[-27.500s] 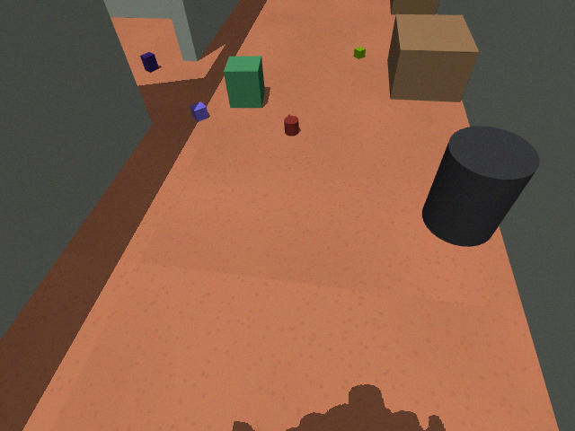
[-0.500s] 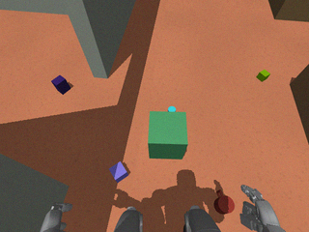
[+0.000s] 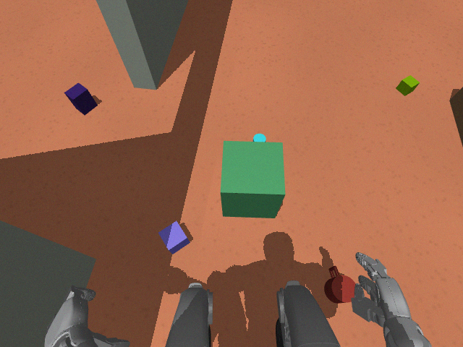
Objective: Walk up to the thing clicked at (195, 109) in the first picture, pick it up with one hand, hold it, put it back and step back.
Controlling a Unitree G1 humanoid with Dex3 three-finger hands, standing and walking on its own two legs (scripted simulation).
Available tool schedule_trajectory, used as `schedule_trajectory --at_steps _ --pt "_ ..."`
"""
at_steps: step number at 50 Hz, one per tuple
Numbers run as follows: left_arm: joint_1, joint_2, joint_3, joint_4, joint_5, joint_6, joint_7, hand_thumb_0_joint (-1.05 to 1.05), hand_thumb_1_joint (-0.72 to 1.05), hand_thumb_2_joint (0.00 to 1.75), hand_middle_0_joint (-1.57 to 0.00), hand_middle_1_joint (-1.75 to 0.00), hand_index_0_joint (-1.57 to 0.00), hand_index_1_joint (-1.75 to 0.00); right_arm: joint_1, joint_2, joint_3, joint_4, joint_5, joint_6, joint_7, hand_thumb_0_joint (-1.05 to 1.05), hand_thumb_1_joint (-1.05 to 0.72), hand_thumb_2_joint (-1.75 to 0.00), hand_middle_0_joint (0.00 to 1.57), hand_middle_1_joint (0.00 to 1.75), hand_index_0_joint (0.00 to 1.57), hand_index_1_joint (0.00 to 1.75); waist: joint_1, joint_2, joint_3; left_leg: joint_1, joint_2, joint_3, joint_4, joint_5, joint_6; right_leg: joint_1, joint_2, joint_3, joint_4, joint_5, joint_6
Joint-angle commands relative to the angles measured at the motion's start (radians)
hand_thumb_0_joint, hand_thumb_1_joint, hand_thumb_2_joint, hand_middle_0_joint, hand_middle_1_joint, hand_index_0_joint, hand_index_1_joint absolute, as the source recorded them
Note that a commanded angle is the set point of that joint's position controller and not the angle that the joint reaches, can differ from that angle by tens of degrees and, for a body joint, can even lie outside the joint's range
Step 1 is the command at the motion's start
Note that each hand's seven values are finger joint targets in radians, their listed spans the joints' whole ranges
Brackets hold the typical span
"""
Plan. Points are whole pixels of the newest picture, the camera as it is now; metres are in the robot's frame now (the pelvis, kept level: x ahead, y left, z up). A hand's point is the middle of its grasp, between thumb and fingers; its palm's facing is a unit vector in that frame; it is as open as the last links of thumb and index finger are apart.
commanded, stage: rise first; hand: left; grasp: from above
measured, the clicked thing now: (174, 237) +0.44 +0.24 -0.60
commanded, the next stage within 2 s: none
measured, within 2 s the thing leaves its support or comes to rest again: neither
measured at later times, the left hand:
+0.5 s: hand (124, 264) +0.30 +0.30 -0.30, palm faces -0.36 -0.24 -0.90, open 13.7 cm
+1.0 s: hand (145, 243) +0.37 +0.28 -0.40, palm faces -0.31 -0.29 -0.90, open 13.7 cm
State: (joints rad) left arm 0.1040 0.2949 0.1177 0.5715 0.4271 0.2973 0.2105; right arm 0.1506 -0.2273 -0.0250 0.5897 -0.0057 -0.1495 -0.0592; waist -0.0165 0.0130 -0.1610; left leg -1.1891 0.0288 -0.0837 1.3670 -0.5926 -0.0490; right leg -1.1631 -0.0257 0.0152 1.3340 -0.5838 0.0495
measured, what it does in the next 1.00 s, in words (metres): lowers itself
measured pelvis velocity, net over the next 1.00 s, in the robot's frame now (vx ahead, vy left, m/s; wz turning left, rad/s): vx -0.07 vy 0.01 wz -0.08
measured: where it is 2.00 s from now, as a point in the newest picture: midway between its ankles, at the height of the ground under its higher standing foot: outside the picture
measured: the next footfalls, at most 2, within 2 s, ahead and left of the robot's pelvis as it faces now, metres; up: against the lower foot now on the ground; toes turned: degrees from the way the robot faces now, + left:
none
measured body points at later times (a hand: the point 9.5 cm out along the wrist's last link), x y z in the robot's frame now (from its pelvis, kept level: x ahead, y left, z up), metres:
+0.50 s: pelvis -0.05 +0.00 -0.15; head +0.14 +0.01 +0.26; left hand +0.32 +0.31 -0.25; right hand +0.08 -0.27 -0.29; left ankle +0.02 +0.14 -0.60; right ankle +0.02 -0.15 -0.60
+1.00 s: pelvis -0.07 +0.01 -0.25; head +0.14 +0.03 +0.15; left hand +0.39 +0.29 -0.34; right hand -0.02 -0.25 -0.38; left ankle +0.02 +0.14 -0.60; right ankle +0.02 -0.15 -0.60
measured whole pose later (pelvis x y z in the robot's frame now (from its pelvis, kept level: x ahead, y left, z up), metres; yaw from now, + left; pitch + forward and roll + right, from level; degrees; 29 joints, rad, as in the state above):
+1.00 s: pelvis -0.07 +0.01 -0.25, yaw -5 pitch +35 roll -6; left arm -0.94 0.56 0.21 1.50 0.85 0.26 0.49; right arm 0.14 -0.24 0.03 0.84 -0.12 -0.20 0.13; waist -0.19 0.05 -0.14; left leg -2.15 0.00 -0.14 2.22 -0.68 -0.05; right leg -2.11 0.03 0.05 2.15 -0.65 0.07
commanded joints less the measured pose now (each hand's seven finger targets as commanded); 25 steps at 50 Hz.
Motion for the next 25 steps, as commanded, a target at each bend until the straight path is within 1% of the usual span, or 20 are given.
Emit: schedule_trajectory --at_steps 1,2,3,4,5,6,7,8,9,10,11,14,15,16,17,18,19,20,24,25 --pt "-0.152 0.196 0.058 -0.126 0.076 -0.049 0.091 0.00 -0.48 0.86 -0.12 -1.11 -0.15 -1.08 0.000 -0.157 -0.059 -0.073 0.003 -0.049 -0.016 0.00 -0.92 -0.90 0.20 0.30 0.20 0.30 -0.005 0.081 -0.339 0.141 -0.022 0.070 -0.103 0.222 0.032 0.053 0.021 -0.045 -0.048 0.201 -0.070" --pt "-0.158 0.195 0.044 -0.105 0.098 -0.047 0.102 0.00 -0.55 0.94 -0.07 -1.03 -0.07 -1.03 -0.005 -0.162 -0.060 -0.066 0.004 -0.047 -0.019 0.00 -0.89 -0.89 0.20 0.30 0.20 0.30 -0.012 0.083 -0.361 0.142 -0.020 0.070 -0.089 0.218 0.032 0.032 0.022 -0.044 -0.034 0.200 -0.071" --pt "-0.195 0.213 0.043 -0.121 0.108 -0.048 0.113 0.00 -0.50 0.89 -0.11 -1.10 -0.13 -1.07 -0.003 -0.162 -0.062 -0.059 0.006 -0.045 -0.023 0.00 -0.92 -0.90 0.20 0.30 0.20 0.30 -0.009 0.089 -0.381 0.128 -0.022 0.073 -0.072 0.213 0.034 0.022 0.023 -0.042 -0.023 0.200 -0.070" --pt "-0.241 0.238 0.040 -0.093 0.125 -0.048 0.124 0.00 -0.56 0.97 -0.07 -1.03 -0.06 -1.03 -0.005 -0.164 -0.063 -0.041 0.006 -0.041 -0.025 0.00 -0.89 -0.89 0.20 0.30 0.20 0.30 -0.017 0.067 -0.400 0.097 -0.021 0.084 -0.035 0.211 0.040 0.019 0.026 -0.038 -0.017 0.214 -0.066" --pt "-0.291 0.232 0.029 -0.085 0.131 -0.050 0.134 0.00 -0.50 0.89 -0.11 -1.10 -0.13 -1.08 -0.008 -0.161 -0.062 -0.023 0.004 -0.039 -0.025 0.00 -0.92 -0.91 0.20 0.30 0.20 0.30 -0.027 0.060 -0.418 0.057 -0.023 0.086 -0.002 0.212 0.042 0.005 0.025 -0.036 0.003 0.225 -0.064" --pt "-0.325 0.253 0.037 -0.048 0.147 -0.049 0.143 0.00 -0.57 0.97 -0.07 -1.02 -0.06 -1.03 -0.009 -0.165 -0.062 -0.008 0.002 -0.037 -0.024 0.00 -0.89 -0.89 0.20 0.30 0.20 0.30 -0.026 0.054 -0.433 0.031 -0.025 0.086 0.021 0.210 0.043 -0.010 0.026 -0.036 0.023 0.225 -0.063" --pt "-0.351 0.267 0.046 -0.032 0.157 -0.048 0.152 0.00 -0.52 0.89 -0.13 -1.10 -0.14 -1.09 -0.010 -0.170 -0.063 0.003 0.002 -0.034 -0.023 0.00 -0.96 -0.92 0.20 0.30 0.20 0.30 -0.015 0.063 -0.465 0.016 -0.025 0.084 0.043 0.229 0.043 -0.029 0.025 -0.035 0.051 0.241 -0.066" --pt "-0.372 0.278 0.048 0.005 0.180 -0.044 0.162 0.00 -0.57 0.97 -0.07 -1.02 -0.06 -1.03 -0.013 -0.171 -0.063 0.018 0.001 -0.029 -0.022 0.00 -0.89 -0.89 0.20 0.30 0.20 0.30 -0.009 0.063 -0.487 0.007 -0.024 0.085 0.067 0.246 0.043 -0.047 0.028 -0.035 0.071 0.254 -0.066" --pt "-0.415 0.293 0.049 0.014 0.192 -0.042 0.169 0.00 -0.52 0.89 -0.13 -1.10 -0.14 -1.09 -0.013 -0.179 -0.065 0.023 -0.001 -0.026 -0.019 0.00 -0.97 -0.92 0.20 0.30 0.20 0.30 -0.011 0.065 -0.516 -0.007 -0.025 0.080 0.082 0.257 0.042 -0.065 0.027 -0.039 0.094 0.255 -0.069" --pt "-0.434 0.301 0.045 0.041 0.218 -0.039 0.176 0.00 -0.55 0.97 -0.07 -1.03 -0.07 -1.03 -0.011 -0.179 -0.065 0.030 -0.001 -0.022 -0.018 0.00 -0.89 -0.89 0.20 0.30 0.20 0.30 -0.002 0.067 -0.538 -0.016 -0.025 0.082 0.097 0.259 0.041 -0.067 0.030 -0.039 0.107 0.259 -0.069" --pt "-0.470 0.315 0.046 0.052 0.230 -0.035 0.182 0.00 -0.53 0.89 -0.13 -1.11 -0.15 -1.10 -0.010 -0.182 -0.065 0.035 -0.002 -0.017 -0.015 0.00 -0.97 -0.92 0.20 0.30 0.20 0.30 -0.004 0.060 -0.558 -0.035 -0.025 0.084 0.112 0.251 0.044 -0.073 0.030 -0.038 0.114 0.257 -0.068" --pt "-0.558 0.334 0.031 0.214 0.291 -0.027 0.196 0.00 -0.52 0.91 -0.13 -1.10 -0.15 -1.08 -0.001 -0.182 -0.057 0.061 -0.009 -0.009 0.000 0.00 -0.96 -0.91 0.20 0.30 0.20 0.30 -0.011 0.003 -0.527 -0.169 -0.025 0.097 0.183 0.193 0.057 -0.097 0.036 -0.032 0.132 0.222 -0.059" --pt "-0.602 0.317 0.014 0.247 0.307 -0.031 0.199 0.00 -0.54 0.99 -0.08 -1.03 -0.07 -1.03 0.000 -0.176 -0.056 0.065 -0.014 -0.010 0.007 0.00 -0.88 -0.89 0.20 0.30 0.20 0.30 -0.018 -0.025 -0.521 -0.231 -0.025 0.099 0.216 0.165 0.063 -0.120 0.037 -0.029 0.147 0.199 -0.057" --pt "-0.623 0.320 0.013 0.284 0.322 -0.034 0.205 0.00 -0.52 0.91 -0.13 -1.11 -0.15 -1.11 0.002 -0.177 -0.056 0.071 -0.017 -0.010 0.013 0.00 -0.96 -0.92 0.20 0.30 0.20 0.30 -0.014 -0.034 -0.528 -0.258 -0.026 0.100 0.233 0.155 0.064 -0.137 0.039 -0.030 0.166 0.184 -0.058" --pt "-0.661 0.338 0.015 0.319 0.341 -0.039 0.209 0.00 -0.53 0.99 -0.08 -1.06 -0.08 -1.05 0.005 -0.179 -0.056 0.077 -0.021 -0.012 0.018 0.00 -0.89 -0.89 0.20 0.30 0.20 0.30 -0.011 -0.022 -0.524 -0.298 -0.027 0.105 0.255 0.136 0.065 -0.164 0.040 -0.029 0.182 0.162 -0.057" --pt "-0.686 0.337 0.017 0.338 0.347 -0.046 0.213 0.00 -0.53 0.91 -0.14 -1.14 -0.16 -1.12 0.015 -0.181 -0.058 0.085 -0.025 -0.014 0.023 0.00 -0.97 -0.93 0.20 0.30 0.20 0.30 -0.011 -0.028 -0.533 -0.301 -0.027 0.102 0.265 0.134 0.064 -0.181 0.040 -0.039 0.203 0.152 -0.060" --pt "-0.706 0.360 0.018 0.371 0.370 -0.052 0.217 0.00 -0.52 0.99 -0.08 -1.07 -0.09 -1.06 0.012 -0.188 -0.057 0.088 -0.031 -0.015 0.029 0.00 -0.89 -0.89 0.20 0.30 0.20 0.30 -0.012 -0.005 -0.529 -0.315 -0.027 0.100 0.277 0.118 0.061 -0.216 0.042 -0.047 0.227 0.127 -0.064" --pt "-0.745 0.357 0.014 0.374 0.386 -0.060 0.221 0.00 -0.51 0.91 -0.13 -1.15 -0.17 -1.12 0.022 -0.192 -0.057 0.094 -0.034 -0.015 0.035 0.00 -0.97 -0.92 0.20 0.30 0.20 0.30 -0.016 0.010 -0.556 -0.309 -0.026 0.096 0.291 0.132 0.058 -0.233 0.043 -0.052 0.255 0.139 -0.068" --pt "-0.870 0.366 -0.004 0.455 0.451 -0.095 0.247 0.00 -0.49 0.92 -0.13 -1.12 -0.16 -1.09 0.036 -0.194 -0.057 0.112 -0.049 -0.018 0.059 0.00 -0.93 -0.91 0.20 0.30 0.20 0.30 -0.049 0.041 -0.558 -0.346 -0.024 0.088 0.351 0.067 0.054 -0.363 0.047 -0.071 0.328 0.069 -0.074" --pt "-0.918 0.401 0.012 0.445 0.468 -0.105 0.262 0.00 -0.48 0.92 -0.12 -1.13 -0.15 -1.09 0.041 -0.196 -0.053 0.118 -0.052 -0.018 0.064 0.00 -0.92 -0.91 0.20 0.30 0.20 0.30 -0.045 0.062 -0.586 -0.348 -0.023 0.091 0.371 0.072 0.053 -0.373 0.049 -0.069 0.346 0.077 -0.073"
